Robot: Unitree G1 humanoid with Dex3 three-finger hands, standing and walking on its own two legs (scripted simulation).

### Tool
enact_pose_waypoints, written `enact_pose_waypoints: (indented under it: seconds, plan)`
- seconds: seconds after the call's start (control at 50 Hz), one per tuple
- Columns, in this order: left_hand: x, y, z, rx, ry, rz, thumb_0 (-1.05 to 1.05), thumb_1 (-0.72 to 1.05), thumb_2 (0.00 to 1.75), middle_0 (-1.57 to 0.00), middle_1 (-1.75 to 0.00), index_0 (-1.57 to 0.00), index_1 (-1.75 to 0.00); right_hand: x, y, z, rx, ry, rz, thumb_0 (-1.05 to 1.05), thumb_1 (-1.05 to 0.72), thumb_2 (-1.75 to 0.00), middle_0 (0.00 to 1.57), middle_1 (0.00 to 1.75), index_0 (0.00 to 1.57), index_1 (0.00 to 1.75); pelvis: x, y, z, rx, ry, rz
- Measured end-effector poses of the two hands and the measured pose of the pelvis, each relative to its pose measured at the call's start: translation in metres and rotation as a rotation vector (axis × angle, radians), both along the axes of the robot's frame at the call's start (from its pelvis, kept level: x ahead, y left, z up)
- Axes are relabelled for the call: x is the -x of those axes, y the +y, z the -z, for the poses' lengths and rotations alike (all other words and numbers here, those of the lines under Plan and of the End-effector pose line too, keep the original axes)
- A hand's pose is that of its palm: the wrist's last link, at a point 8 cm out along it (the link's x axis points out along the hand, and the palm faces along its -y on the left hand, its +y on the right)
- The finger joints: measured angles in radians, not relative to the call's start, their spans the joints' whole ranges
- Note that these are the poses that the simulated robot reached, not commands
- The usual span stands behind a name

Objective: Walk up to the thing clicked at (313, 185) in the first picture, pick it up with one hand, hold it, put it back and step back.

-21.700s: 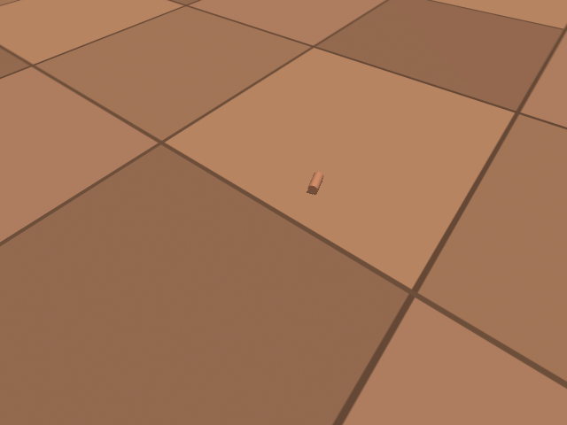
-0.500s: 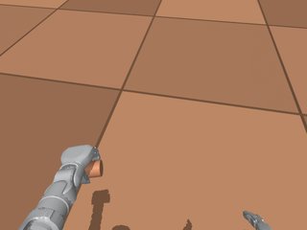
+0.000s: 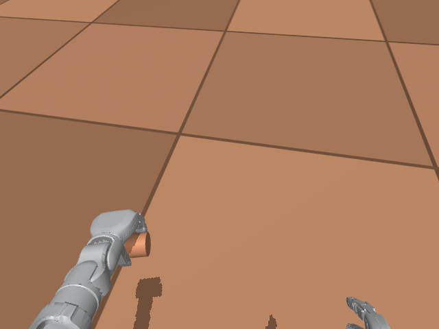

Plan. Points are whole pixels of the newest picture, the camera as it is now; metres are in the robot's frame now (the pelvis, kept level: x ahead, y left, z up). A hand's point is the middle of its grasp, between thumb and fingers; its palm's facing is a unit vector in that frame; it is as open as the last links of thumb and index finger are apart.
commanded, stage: hold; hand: left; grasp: from above
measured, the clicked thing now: (124, 246) +0.30 +0.23 -0.09
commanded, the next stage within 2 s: crouch in 1.00 s
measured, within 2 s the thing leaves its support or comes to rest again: neither
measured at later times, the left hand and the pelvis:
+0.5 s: hand (119, 248) +0.28 +0.22 -0.05, palm faces -0.45 -0.07 -0.89, open 8.0 cm; pelvis -0.01 +0.00 +0.00, yaw +0 degrees
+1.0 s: hand (115, 245) +0.29 +0.23 -0.05, palm faces -0.45 -0.06 -0.89, open 8.0 cm; pelvis +0.00 +0.00 +0.01, yaw +0 degrees
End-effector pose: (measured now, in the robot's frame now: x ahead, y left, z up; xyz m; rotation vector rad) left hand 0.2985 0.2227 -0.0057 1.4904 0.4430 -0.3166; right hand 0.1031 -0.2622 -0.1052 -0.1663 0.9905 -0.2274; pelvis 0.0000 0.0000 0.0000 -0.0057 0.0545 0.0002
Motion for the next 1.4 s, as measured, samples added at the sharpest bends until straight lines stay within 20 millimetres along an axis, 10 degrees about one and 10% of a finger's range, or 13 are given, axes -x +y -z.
enact_pose_waypoints:
  seconds: [1.14,1.4]
  plan:
    - [0.002,0.008,-0.016,0.007,-0.003,-0.001,0.00,0.25,0.31,-0.93,-0.19,-0.94,-0.23,-0.017,0.011,-0.008,-0.014,-0.024,-0.018,0.01,-0.90,-0.90,0.20,0.30,0.20,0.30,-0.002,0.005,-0.006,0.001,-0.033,-0.002]
    - [0.017,0.006,0.026,-0.005,0.031,0.019,0.00,0.26,0.31,-0.93,-0.16,-0.94,-0.20,-0.009,0.006,-0.004,0.010,0.019,-0.043,0.01,-0.88,-0.89,0.21,0.30,0.20,0.30,0.006,0.000,0.000,0.001,0.015,-0.016]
